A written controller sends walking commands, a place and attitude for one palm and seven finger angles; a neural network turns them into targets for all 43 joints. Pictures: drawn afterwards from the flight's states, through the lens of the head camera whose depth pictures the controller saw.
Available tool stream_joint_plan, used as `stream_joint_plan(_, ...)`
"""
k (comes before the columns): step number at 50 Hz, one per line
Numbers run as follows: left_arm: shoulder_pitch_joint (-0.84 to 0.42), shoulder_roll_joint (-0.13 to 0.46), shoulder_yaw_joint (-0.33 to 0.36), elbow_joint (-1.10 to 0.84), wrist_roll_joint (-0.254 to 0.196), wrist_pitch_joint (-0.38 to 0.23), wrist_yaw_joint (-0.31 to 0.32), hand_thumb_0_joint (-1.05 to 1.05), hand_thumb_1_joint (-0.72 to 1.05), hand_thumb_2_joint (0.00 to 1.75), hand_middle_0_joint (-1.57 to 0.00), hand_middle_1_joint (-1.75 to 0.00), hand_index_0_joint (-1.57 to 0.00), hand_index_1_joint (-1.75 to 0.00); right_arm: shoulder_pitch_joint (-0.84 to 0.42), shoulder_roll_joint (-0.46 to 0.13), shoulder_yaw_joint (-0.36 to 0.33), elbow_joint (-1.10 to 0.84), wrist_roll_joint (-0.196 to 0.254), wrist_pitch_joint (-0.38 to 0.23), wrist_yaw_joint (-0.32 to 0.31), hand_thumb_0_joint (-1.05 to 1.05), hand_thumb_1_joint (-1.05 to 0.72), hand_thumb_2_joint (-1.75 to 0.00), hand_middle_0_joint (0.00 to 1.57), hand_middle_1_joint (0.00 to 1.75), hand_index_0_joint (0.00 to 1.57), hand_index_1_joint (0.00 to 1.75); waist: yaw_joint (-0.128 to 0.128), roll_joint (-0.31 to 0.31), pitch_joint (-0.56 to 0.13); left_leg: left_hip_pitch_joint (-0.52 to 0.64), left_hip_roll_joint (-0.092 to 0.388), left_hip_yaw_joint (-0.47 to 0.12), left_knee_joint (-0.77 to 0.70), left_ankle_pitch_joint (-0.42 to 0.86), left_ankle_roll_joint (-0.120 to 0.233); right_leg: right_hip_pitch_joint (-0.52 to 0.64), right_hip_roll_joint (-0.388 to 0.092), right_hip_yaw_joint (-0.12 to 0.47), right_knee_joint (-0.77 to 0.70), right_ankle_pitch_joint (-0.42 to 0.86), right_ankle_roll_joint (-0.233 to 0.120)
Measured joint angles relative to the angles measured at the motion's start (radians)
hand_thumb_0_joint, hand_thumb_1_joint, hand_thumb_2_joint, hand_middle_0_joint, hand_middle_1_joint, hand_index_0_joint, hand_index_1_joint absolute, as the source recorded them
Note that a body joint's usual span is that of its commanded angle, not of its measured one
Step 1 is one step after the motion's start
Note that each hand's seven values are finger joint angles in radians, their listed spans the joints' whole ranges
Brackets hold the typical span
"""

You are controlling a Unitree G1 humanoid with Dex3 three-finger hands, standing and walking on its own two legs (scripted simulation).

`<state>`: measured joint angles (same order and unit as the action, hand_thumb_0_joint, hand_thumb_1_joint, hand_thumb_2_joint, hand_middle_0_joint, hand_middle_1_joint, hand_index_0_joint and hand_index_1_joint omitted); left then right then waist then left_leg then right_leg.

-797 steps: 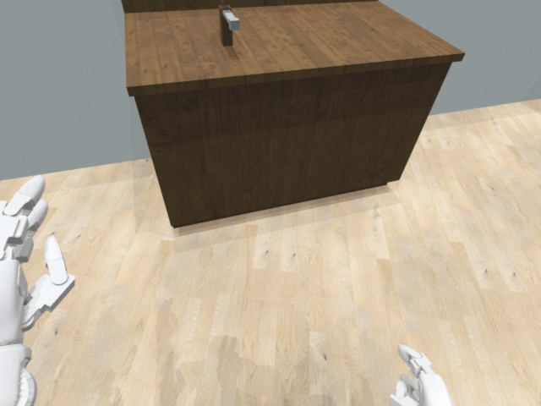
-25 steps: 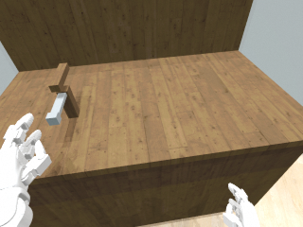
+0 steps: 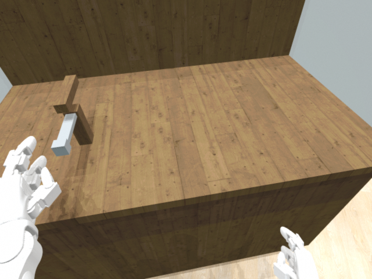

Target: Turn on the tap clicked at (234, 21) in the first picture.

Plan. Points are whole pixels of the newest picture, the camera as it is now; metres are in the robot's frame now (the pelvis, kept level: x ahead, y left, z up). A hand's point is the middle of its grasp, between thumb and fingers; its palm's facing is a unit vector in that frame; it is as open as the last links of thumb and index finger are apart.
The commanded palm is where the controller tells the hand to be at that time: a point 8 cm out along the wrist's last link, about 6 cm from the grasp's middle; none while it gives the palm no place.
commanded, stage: reach beside the lever's end, fingers flat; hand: left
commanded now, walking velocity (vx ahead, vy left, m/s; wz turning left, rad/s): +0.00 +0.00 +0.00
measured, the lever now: (61, 147) +0.33 +0.33 +0.12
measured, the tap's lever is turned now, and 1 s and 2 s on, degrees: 0 0 1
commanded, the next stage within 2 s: push the lever round in 1.36 s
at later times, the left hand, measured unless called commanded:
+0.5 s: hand (50, 175) +0.25 +0.30 +0.13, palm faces +0.53 -0.84 -0.10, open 7.7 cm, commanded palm +0.21 +0.35 +0.13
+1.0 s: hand (45, 169) +0.27 +0.34 +0.11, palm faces +0.55 -0.83 -0.10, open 7.8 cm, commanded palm +0.23 +0.37 +0.11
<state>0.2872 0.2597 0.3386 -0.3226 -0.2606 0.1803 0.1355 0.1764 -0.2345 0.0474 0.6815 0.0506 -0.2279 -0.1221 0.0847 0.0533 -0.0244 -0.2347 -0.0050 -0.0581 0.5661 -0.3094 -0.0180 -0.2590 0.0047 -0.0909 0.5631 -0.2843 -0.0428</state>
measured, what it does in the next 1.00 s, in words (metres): stands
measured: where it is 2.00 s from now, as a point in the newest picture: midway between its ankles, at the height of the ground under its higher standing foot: outside the picture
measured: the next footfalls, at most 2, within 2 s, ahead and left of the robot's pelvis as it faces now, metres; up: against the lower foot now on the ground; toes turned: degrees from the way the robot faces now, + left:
none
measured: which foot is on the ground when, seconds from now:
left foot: down 0.00-1.00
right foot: down 0.00-1.00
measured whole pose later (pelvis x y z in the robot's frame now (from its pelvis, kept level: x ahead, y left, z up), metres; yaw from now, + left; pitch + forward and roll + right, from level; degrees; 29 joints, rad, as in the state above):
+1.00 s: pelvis -0.01 +0.01 +0.00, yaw -1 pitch +1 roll +0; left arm -0.02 0.37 0.49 0.22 -0.24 0.01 0.02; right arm 0.19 -0.26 0.03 0.71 0.06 -0.21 -0.13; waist 0.05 0.04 -0.02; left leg -0.30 0.00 -0.05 0.59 -0.31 -0.01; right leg -0.33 0.01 -0.08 0.57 -0.27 -0.04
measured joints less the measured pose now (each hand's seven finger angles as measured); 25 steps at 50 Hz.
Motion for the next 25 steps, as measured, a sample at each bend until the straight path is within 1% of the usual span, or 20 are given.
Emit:
stream_joint_plan(7,-0.004,0.002,0.017,0.034,0.0,-0.025,-0.006,0.02,0.89,0.9,-0.19,-0.25,-0.19,-0.25,0.002,-0.001,-0.005,0.003,0.001,0.01,0.0,0.02,-0.91,-0.9,0.2,0.3,0.2,0.3,0.003,-0.004,-0.002,-0.001,-0.001,0.001,-0.001,0.0,0.002,-0.001,-0.001,0.001,-0.002,0.001,0.002)
stream_joint_plan(13,-0.072,0.017,0.039,0.119,0.0,-0.039,-0.018,0.02,0.89,0.9,-0.19,-0.23,-0.18,-0.23,-0.007,-0.005,-0.003,0.018,0.005,0.012,-0.011,0.02,-0.91,-0.9,0.2,0.3,0.2,0.3,0.004,-0.006,0.007,-0.008,-0.002,-0.005,0.002,0.004,0.002,-0.004,-0.002,-0.005,-0.003,0.004,0.001)
stream_joint_plan(18,-0.134,0.036,0.055,0.198,0.002,-0.05,-0.036,0.02,0.89,0.9,-0.18,-0.22,-0.17,-0.22,-0.015,-0.008,-0.002,0.023,0.005,0.011,-0.016,0.02,-0.91,-0.9,0.2,0.3,0.2,0.3,-0.003,-0.006,0.012,-0.013,0.0,-0.004,0.0,0.007,0.002,-0.008,0.0,-0.004,-0.007,0.01,0.0)
stream_joint_plan(25,-0.167,0.056,0.081,0.273,-0.003,-0.065,-0.062,0.02,0.89,0.9,-0.17,-0.2,-0.17,-0.2,-0.008,-0.01,-0.007,0.018,0.006,0.016,-0.012,0.02,-0.91,-0.9,0.2,0.3,0.2,0.3,-0.014,-0.008,0.003,-0.018,0.003,0.006,-0.007,0.009,0.002,-0.019,0.003,0.006,-0.011,0.014,0.001)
